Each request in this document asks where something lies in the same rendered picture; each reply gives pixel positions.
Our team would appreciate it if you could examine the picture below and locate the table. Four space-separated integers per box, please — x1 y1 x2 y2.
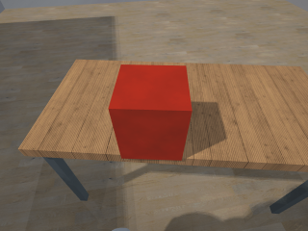
18 59 308 214

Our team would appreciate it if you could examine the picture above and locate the carton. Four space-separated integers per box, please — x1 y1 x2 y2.
108 64 193 161

